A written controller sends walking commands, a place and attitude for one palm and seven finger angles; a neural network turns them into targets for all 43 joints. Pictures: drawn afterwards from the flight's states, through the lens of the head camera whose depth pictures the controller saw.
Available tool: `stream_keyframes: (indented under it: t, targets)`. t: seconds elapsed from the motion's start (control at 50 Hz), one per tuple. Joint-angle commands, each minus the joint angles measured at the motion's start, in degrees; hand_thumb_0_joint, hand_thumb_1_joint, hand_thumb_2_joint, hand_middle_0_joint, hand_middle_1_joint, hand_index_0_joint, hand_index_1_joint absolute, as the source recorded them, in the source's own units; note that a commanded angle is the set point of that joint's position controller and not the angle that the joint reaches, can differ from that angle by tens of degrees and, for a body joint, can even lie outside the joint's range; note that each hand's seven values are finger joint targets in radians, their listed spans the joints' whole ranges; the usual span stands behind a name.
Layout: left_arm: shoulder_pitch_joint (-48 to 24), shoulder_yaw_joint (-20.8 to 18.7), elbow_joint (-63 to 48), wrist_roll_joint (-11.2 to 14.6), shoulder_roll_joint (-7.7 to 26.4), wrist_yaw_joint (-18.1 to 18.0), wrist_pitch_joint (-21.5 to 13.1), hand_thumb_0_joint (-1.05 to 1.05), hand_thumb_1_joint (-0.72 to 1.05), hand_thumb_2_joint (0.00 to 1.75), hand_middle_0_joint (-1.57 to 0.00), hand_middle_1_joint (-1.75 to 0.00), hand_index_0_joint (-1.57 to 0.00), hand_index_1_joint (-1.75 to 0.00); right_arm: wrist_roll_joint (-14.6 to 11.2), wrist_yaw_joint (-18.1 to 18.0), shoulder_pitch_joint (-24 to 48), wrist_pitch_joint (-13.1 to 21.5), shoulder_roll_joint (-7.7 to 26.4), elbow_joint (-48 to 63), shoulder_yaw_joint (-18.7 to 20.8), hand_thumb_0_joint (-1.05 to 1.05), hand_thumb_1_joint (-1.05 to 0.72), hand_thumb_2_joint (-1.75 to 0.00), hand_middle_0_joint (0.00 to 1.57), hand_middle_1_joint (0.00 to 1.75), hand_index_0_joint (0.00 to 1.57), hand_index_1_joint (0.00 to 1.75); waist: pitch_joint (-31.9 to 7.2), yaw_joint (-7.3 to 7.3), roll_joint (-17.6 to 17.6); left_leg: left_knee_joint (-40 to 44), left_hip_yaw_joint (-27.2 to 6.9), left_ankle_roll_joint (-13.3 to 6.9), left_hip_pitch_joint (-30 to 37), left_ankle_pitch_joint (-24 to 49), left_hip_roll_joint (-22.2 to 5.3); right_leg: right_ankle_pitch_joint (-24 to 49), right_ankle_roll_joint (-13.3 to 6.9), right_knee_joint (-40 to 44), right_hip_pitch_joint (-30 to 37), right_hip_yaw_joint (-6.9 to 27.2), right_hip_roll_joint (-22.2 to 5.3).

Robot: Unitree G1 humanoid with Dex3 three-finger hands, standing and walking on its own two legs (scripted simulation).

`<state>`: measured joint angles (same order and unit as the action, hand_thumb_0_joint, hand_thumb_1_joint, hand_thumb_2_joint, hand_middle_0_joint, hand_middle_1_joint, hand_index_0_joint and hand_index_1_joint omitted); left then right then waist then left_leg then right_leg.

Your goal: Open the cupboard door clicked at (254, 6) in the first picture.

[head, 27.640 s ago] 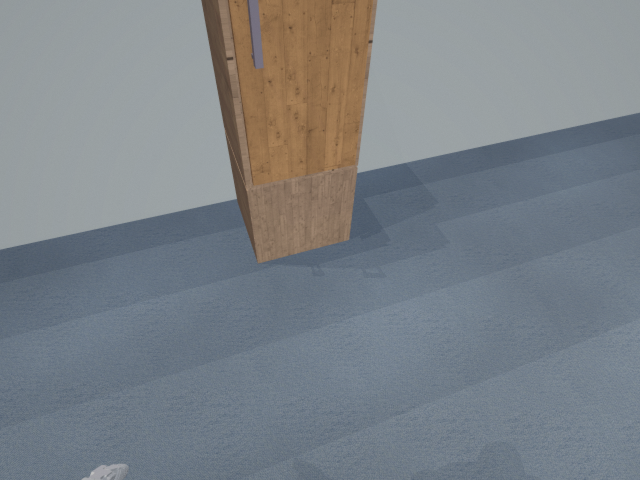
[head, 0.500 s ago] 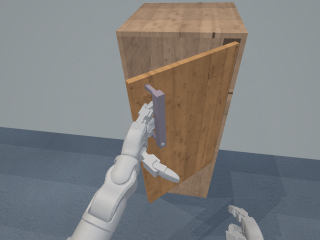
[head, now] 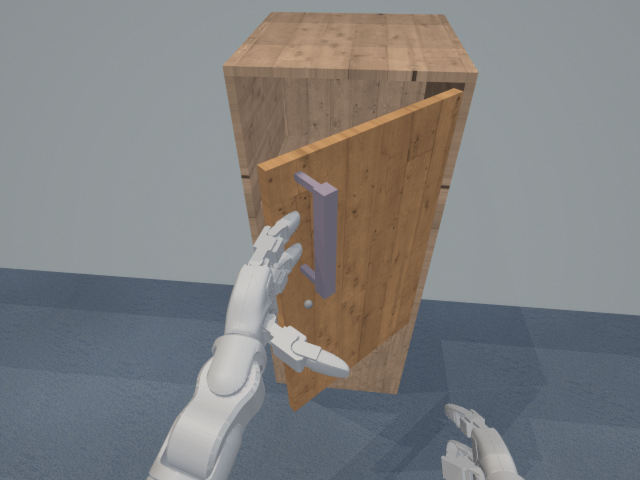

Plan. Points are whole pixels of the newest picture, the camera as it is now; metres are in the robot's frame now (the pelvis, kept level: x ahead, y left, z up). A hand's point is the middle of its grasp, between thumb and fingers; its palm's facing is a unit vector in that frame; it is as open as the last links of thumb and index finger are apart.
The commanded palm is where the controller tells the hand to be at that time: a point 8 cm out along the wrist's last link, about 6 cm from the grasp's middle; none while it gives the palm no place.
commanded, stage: slide the hand sideways off the handle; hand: left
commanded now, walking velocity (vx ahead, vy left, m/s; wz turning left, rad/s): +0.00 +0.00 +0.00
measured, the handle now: (315, 238) +0.37 +0.03 +0.15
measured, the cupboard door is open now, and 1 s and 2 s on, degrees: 45 45 45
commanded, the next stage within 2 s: draw the hand back to the body in 0.50 s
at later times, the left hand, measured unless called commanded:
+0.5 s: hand (266, 329) +0.23 +0.08 +0.15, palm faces -0.04 -1.00 -0.04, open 16.3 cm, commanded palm +0.20 +0.13 +0.15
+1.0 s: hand (214, 338) +0.22 +0.13 +0.15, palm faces -0.03 -1.00 -0.08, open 16.3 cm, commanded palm +0.19 +0.18 +0.16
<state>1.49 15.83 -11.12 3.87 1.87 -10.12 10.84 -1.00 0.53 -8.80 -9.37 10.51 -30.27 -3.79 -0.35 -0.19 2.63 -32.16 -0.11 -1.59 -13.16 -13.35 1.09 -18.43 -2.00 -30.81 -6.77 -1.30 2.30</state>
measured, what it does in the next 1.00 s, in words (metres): stands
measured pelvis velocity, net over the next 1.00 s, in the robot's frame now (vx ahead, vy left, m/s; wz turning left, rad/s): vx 0.03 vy -0.03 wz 0.02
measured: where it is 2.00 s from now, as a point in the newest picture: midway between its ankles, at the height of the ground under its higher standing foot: outside the picture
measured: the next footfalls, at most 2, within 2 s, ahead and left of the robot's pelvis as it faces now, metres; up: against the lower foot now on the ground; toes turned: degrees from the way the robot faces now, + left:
none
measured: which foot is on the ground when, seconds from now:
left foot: down 0.00-1.00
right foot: down 0.00-1.00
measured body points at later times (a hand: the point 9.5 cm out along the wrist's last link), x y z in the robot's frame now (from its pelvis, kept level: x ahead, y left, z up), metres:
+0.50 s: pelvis +0.04 -0.02 +0.00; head +0.00 -0.05 +0.45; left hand +0.23 +0.13 +0.15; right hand +0.25 -0.22 -0.06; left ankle +0.05 +0.10 -0.73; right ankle -0.01 -0.10 -0.73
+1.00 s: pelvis +0.03 -0.03 +0.00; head -0.01 -0.06 +0.44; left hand +0.21 +0.18 +0.16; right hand +0.22 -0.25 -0.07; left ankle +0.05 +0.10 -0.73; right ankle -0.01 -0.10 -0.73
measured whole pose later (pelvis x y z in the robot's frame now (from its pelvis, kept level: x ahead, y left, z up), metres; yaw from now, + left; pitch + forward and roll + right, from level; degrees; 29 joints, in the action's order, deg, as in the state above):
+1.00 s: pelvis +0.03 -0.03 +0.00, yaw +1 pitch -3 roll +0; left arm 25.4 -6.9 -28.2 15.9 13.9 11.2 6.8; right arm -2.5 -3.8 -13.7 4.8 14.4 -30.8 -3.1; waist -3.6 -1.6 4.0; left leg -34.5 -2.5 0.6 -15.2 -16.6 -0.3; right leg -21.2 -3.9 -31.2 -7.4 -3.4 4.1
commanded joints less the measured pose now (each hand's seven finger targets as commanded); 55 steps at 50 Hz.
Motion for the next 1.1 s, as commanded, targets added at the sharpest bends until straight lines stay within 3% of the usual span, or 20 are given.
stream_keyframes:
  t: [0.0,0.1,0.14,0.24,0.26,0.36,0.4,0.44,0.52,0.58,0.64,0.7,0.74,0.86,0.9,0.92,1.0,1.04,1.08]
  targets:
    - [-15.12,-0.8,-17.67,-0.29,-1.4,0.99,-4.0,0.0,-0.5,0.3,-0.15,-0.3,-0.15,-0.3,-0.27,-0.4,12.87,4.06,4.61,11.53,1.68,0.0,-0.9,-0.9,0.2,0.3,0.2,0.3,-6.04,-0.52,-3.71,5.56,-2.53,-0.33,8.39,0.03,-1.06,0.36,-0.46,8.4,-9.2,-0.52,-0.62]
    - [-6.14,-1.46,-22.78,0.53,0.06,3.64,-3.6,0.0,-0.5,0.3,-0.15,-0.3,-0.15,-0.3,-0.36,-0.43,12.3,4.69,4.87,12.54,1.72,0.0,-0.9,-0.9,0.2,0.3,0.2,0.3,-8.32,-1.25,-3.38,5.06,-2.18,-0.42,9.32,4.36,-1.07,5.41,-0.37,7.48,-7.29,-0.73,-0.63]
    - [-2.69,-1.84,-22.67,0.59,0.38,4.36,-2.89,0.0,-0.5,0.3,-0.15,-0.3,-0.15,-0.3,-0.44,-0.28,11.83,4.58,4.93,12.6,1.55,0.0,-0.9,-0.9,0.2,0.3,0.2,0.3,-7.28,-1.34,-3.55,4.86,-2.28,-0.44,8.81,5.63,-1.06,7.41,-0.31,7.15,-7.33,-1.05,-0.55]
    - [4.54,-6.96,-26.26,0.8,5.18,5.78,-2.05,0.0,-0.5,0.3,-0.15,-0.3,-0.15,-0.3,-0.35,-0.52,11.52,4.4,5.29,13.48,1.51,0.0,-0.9,-0.9,0.2,0.3,0.2,0.3,-7.17,-2.09,-4.42,3.77,-1.24,-0.87,7.93,8.81,-0.58,13.26,0.06,6.73,-5.81,-0.31,-0.85]
    - [4.74,-6.18,-27.53,1.29,4.27,6.26,-2.14,0.0,-0.5,0.3,-0.15,-0.3,-0.15,-0.3,-0.3,-0.58,11.62,4.49,5.2,14.01,1.45,0.0,-0.9,-0.9,0.2,0.3,0.2,0.3,-7.21,-1.77,-4.38,3.84,-1.19,-0.96,8.24,8.86,-0.59,13.8,0.28,6.5,-5.95,-0.41,-1.0]
    - [10.73,-8.13,-33.94,3.23,6.13,9.02,-4.33,0.0,-0.5,0.3,-0.15,-0.3,-0.15,-0.3,-0.48,-0.91,10.02,6.4,5.61,14.69,1.79,0.0,-0.9,-0.9,0.2,0.3,0.2,0.3,-7.99,-1.5,-3.54,2.17,-1.02,-1.17,8.84,11.77,-0.65,19.53,0.83,5.52,-5.77,-0.22,-1.15]
    - [12.99,-9.79,-34.88,4.03,7.49,10.54,-5.17,0.0,-0.5,0.3,-0.15,-0.3,-0.15,-0.3,-0.59,-1.2,8.98,7.29,5.8,14.53,1.77,0.0,-0.9,-0.9,0.2,0.3,0.2,0.3,-8.13,-1.39,-4.53,1.65,-0.92,-1.15,8.25,12.21,-0.54,21.67,1.23,5.1,-5.54,-0.21,-1.3]
    - [16.28,-12.2,-34.6,4.69,9.48,11.88,-5.56,0.0,-0.5,0.3,-0.15,-0.3,-0.15,-0.3,-0.64,-1.43,7.93,8.22,6.16,14.14,1.97,0.0,-0.9,-0.9,0.2,0.3,0.2,0.3,-7.34,-1.49,-3.23,0.96,-0.91,-1.14,7.91,12.26,-0.46,23.56,1.63,5.38,-5.85,0.4,-1.62]
    - [18.64,-11.99,-34.78,5.75,8.63,14.4,-5.9,0.0,-0.5,0.3,-0.15,-0.3,-0.15,-0.3,-0.8,-1.87,6.69,10.18,6.38,14.15,2.03,0.0,-0.9,-0.9,0.2,0.3,0.2,0.3,-6.3,-0.76,-4.88,0.16,-1.03,-1.21,6.66,11.54,-0.22,26.26,2.85,5.02,-6.87,0.63,-2.35]
    - [20.62,-14.77,-33.58,6.74,10.58,15.47,-6.05,0.0,-0.5,0.3,-0.15,-0.3,-0.15,-0.3,-0.84,-2.41,5.91,11.51,6.73,13.84,2.18,0.0,-0.9,-0.9,0.2,0.3,0.2,0.3,-5.3,-1.06,-6.53,-0.59,-1.2,-1.17,5.26,10.43,-0.02,25.96,3.3,5.5,-7.07,1.38,-2.86]
    - [19.2,-19.22,-34.44,7.09,14.23,15.68,-7.1,0.0,-0.5,0.3,-0.15,-0.3,-0.15,-0.3,-0.79,-2.92,5.45,12.51,7.04,13.11,2.36,0.0,-0.9,-0.9,0.2,0.3,0.2,0.3,-5.88,-1.63,-4.74,-1.16,-0.96,-1.07,5.25,10.58,0.22,26.01,3.19,5.66,-6.93,2.23,-3.17]
    - [19.88,-21.1,-33.46,8.33,14.1,16.02,-8.15,0.0,-0.5,0.3,-0.15,-0.3,-0.15,-0.3,-0.93,-3.23,5.38,13.71,6.82,13.18,2.19,0.0,-0.9,-0.9,0.2,0.3,0.2,0.3,-6.09,-2.0,-5.48,-1.09,-1.07,-0.94,4.3,9.66,0.28,24.91,3.51,5.75,-6.83,2.54,-3.36]
    - [19.0,-23.76,-32.34,9.54,16.0,16.62,-8.48,0.0,-0.5,0.3,-0.15,-0.3,-0.15,-0.3,-1.0,-3.48,5.42,14.6,7.24,12.31,2.28,0.0,-0.9,-0.9,0.2,0.3,0.2,0.3,-5.75,-2.16,-5.17,-1.47,-1.18,-0.84,4.04,9.06,0.21,23.63,3.57,6.42,-6.9,2.98,-3.39]
    - [17.32,-24.87,-30.62,11.85,16.42,20.12,-8.47,0.0,-0.5,0.3,-0.15,-0.3,-0.15,-0.3,-1.59,-4.15,5.41,17.41,7.87,11.21,2.25,0.0,-0.9,-0.9,0.2,0.3,0.2,0.3,-5.69,-1.87,-3.31,-1.6,-1.49,-0.88,3.92,8.22,0.33,22.47,4.63,7.35,-7.35,4.25,-4.15]
    - [17.56,-25.98,-29.46,12.52,17.21,21.08,-7.87,0.0,-0.5,0.3,-0.15,-0.3,-0.15,-0.3,-1.7,-4.42,5.35,18.04,8.13,10.89,2.25,0.0,-0.9,-0.9,0.2,0.3,0.2,0.3,-4.37,-1.96,-3.91,-1.34,-1.57,-0.83,3.29,7.38,0.2,20.15,4.69,7.93,-8.13,4.25,-3.95]
    - [17.08,-27.6,-28.67,12.84,18.52,21.28,-7.55,0.0,-0.5,0.3,-0.15,-0.3,-0.15,-0.3,-1.68,-4.59,5.07,18.39,8.35,10.62,2.29,0.0,-0.9,-0.9,0.2,0.3,0.2,0.3,-3.78,-2.07,-5.99,-1.08,-1.79,-0.83,2.84,6.82,0.13,18.68,4.64,8.24,-8.31,4.04,-3.81]
    - [15.76,-30.11,-28.64,13.87,19.77,21.73,-7.4,0.0,-0.47,0.32,-0.15,-0.3,-0.15,-0.3,-1.86,-4.93,5.78,19.61,8.43,10.26,2.35,0.0,-0.9,-0.9,0.2,0.3,0.2,0.3,-4.19,-2.53,-4.41,-0.43,-1.88,-0.78,3.44,6.31,0.19,15.11,4.12,8.71,-8.7,3.78,-3.56]
    - [16.5,-31.59,-28.85,14.28,21.01,21.66,-7.62,0.0,-0.4,0.34,-0.15,-0.3,-0.15,-0.3,-1.92,-5.0,6.14,20.39,8.61,9.92,2.33,0.0,-0.9,-0.9,0.2,0.3,0.2,0.3,-4.17,-3.12,-1.81,-0.05,-1.96,-0.71,4.25,6.81,0.1,14.14,3.3,8.49,-9.01,2.67,-2.9]
    - [16.27,-30.27,-29.86,14.48,19.59,21.94,-8.14,0.0,-0.32,0.37,-0.16,-0.3,-0.16,-0.3,-2.05,-5.01,5.59,21.13,8.43,10.0,2.2,0.0,-0.9,-0.9,0.2,0.3,0.2,0.3,-5.26,-2.87,-0.06,1.19,-2.08,-0.69,5.07,7.35,0.14,13.99,2.45,7.1,-8.59,0.63,-2.13]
